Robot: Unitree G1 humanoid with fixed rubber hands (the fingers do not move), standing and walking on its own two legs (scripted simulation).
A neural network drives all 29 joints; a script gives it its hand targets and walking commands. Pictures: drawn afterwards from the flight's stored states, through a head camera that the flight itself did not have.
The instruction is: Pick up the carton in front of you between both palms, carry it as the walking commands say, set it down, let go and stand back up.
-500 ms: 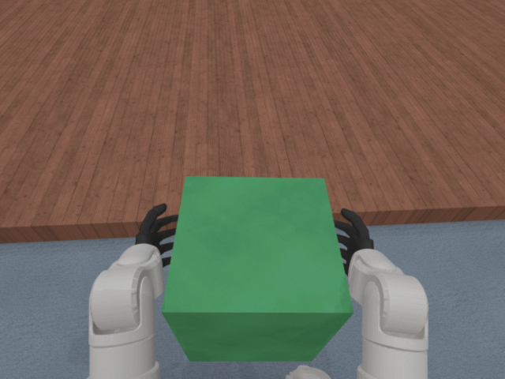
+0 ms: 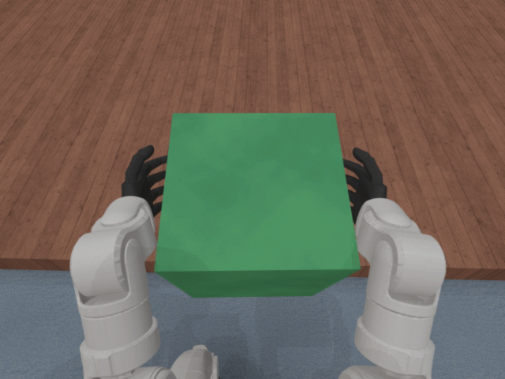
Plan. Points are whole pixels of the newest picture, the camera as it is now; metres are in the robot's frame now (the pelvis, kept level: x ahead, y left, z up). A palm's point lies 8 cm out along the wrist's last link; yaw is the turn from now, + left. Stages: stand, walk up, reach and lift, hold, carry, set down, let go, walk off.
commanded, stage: carry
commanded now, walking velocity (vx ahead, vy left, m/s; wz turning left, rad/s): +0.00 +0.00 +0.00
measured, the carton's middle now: (253, 219) +0.33 +0.01 +0.06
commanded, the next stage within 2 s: none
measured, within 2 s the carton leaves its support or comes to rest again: neither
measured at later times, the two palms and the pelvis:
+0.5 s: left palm (177, 93) +0.57 +0.15 +0.11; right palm (339, 102) +0.55 -0.15 +0.11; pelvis +0.16 +0.01 -0.01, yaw -2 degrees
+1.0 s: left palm (208, 94) +0.57 +0.10 +0.11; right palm (369, 95) +0.57 -0.20 +0.11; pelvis +0.21 -0.04 -0.01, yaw -1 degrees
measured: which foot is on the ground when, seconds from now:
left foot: up 0.00-0.10, down 0.12-1.00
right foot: down 0.00-0.64, up 0.66-0.76, down 0.78-1.00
